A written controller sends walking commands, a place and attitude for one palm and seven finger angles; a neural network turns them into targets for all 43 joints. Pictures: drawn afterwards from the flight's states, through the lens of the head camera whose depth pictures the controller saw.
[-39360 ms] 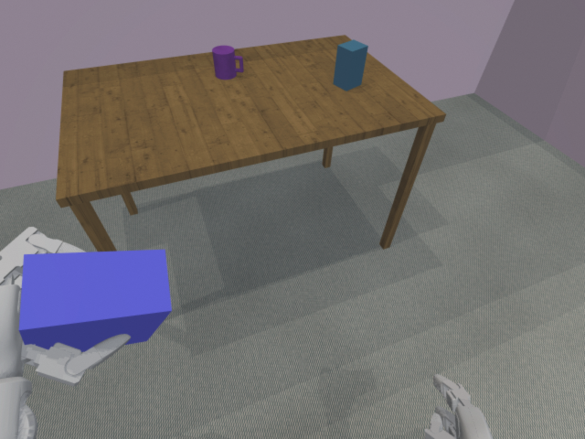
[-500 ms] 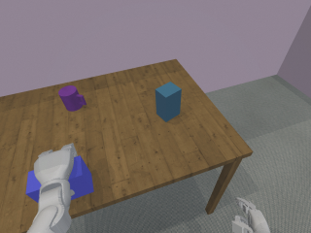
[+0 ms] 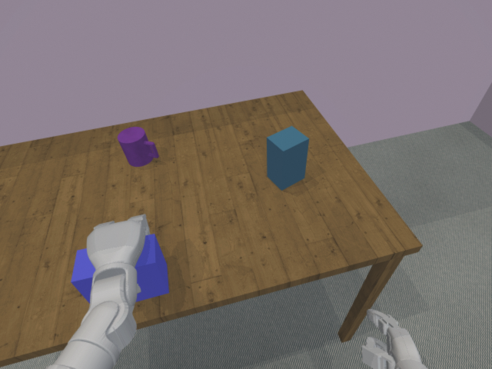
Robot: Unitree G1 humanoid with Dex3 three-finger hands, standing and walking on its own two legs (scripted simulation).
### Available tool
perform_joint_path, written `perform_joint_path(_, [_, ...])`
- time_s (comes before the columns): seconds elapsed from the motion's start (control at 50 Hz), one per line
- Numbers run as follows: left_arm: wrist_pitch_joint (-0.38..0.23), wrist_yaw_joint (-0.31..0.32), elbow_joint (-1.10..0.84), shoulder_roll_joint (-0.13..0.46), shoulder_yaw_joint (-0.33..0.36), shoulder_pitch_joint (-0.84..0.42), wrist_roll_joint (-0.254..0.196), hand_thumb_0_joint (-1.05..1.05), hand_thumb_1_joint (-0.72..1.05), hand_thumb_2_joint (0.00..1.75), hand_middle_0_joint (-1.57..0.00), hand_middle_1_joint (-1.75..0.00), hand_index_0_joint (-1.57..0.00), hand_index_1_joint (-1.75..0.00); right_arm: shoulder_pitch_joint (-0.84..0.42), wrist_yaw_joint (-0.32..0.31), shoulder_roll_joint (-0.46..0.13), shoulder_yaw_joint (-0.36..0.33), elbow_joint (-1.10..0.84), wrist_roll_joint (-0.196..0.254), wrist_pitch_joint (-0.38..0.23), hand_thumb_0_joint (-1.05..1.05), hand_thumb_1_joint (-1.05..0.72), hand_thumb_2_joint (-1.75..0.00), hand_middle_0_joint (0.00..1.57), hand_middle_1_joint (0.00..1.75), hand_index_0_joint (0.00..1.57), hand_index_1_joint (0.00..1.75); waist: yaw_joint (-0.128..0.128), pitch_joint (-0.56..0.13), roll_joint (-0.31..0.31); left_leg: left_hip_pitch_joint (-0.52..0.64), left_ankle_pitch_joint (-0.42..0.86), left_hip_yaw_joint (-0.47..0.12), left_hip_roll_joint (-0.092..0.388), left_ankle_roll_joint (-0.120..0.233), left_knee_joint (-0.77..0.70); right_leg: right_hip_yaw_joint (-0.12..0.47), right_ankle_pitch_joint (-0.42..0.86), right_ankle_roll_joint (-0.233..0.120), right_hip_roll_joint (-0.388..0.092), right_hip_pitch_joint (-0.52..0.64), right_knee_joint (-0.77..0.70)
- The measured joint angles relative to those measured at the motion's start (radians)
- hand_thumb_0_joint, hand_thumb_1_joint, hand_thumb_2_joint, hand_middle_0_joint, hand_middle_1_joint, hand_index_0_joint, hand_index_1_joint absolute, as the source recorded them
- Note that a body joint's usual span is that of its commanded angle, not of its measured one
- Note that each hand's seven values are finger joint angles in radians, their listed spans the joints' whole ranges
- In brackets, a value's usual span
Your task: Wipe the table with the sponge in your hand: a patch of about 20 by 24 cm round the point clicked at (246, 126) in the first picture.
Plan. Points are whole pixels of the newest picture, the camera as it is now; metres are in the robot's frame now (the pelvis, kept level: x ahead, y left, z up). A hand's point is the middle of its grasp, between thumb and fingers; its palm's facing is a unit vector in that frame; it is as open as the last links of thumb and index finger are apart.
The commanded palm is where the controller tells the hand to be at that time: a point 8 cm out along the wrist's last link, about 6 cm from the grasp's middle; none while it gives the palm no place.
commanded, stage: slide across to the third lane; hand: left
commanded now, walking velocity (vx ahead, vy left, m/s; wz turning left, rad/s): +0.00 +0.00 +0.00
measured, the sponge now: (128, 278) +0.26 +0.28 -0.04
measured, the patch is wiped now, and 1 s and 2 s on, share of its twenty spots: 0.65 0.70 0.85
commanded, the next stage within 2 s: wipe forward along the third lane in 1.06 s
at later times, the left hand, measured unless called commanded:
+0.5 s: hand (144, 257) +0.28 +0.24 +0.01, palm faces -0.06 +0.00 -1.00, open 10.5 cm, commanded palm +0.26 +0.19 +0.05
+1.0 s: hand (145, 255) +0.29 +0.24 +0.01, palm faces -0.08 -0.02 -1.00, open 10.5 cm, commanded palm +0.26 +0.20 +0.05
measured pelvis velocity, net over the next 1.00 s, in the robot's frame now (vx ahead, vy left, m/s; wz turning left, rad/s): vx -0.01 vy -0.02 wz -0.02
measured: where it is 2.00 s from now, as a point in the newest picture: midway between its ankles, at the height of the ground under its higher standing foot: outside the picture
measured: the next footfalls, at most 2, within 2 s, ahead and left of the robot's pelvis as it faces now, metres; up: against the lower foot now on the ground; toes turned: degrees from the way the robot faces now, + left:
none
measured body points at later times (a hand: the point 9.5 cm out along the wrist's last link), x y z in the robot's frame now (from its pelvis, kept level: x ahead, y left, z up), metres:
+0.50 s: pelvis -0.02 -0.01 +0.00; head -0.02 -0.04 +0.45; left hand +0.28 +0.23 +0.07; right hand +0.19 -0.23 -0.10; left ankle +0.01 +0.08 -0.72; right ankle -0.03 -0.11 -0.72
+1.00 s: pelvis -0.01 -0.02 +0.00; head -0.01 -0.05 +0.45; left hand +0.29 +0.23 +0.07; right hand +0.18 -0.26 -0.11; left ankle +0.01 +0.08 -0.72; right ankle -0.03 -0.11 -0.72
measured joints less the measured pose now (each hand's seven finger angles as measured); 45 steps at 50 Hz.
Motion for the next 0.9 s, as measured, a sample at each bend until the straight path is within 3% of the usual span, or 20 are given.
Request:
perform_joint_path(0.42, [0.032,0.02,0.109,-0.036,-0.044,-0.096,-0.007,-0.01,-0.53,1.04,-0.66,-1.38,-0.68,-1.39,-0.014,-0.002,0.001,0.006,0.005,0.013,0.028,0.01,-0.9,-0.9,0.2,0.29,0.2,0.3,-0.018,0.007,-0.016,0.006,0.022,0.006,0.009,-0.014,-0.007,0.005,0.012,-0.013,0.007,-0.009,0.018])
perform_joint_path(0.9, [-0.024,0.019,0.141,-0.008,0.023,-0.084,-0.029,0.0,-0.55,1.04,-0.68,-1.37,-0.7,-1.37,0.024,-0.026,-0.019,-0.005,0.024,0.009,0.02,0.01,-0.9,-0.9,0.2,0.29,0.2,0.3,-0.037,0.006,-0.013,0.01,0.03,0.006,0.026,-0.029,-0.034,0.009,0.026,-0.029,0.024,-0.009,-0.009])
